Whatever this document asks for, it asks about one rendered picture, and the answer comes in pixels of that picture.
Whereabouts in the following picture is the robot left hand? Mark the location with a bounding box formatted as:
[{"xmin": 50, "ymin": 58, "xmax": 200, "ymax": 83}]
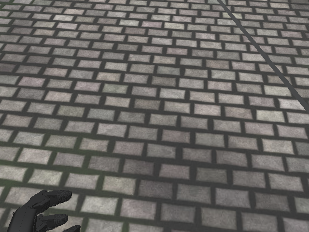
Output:
[{"xmin": 7, "ymin": 189, "xmax": 81, "ymax": 232}]

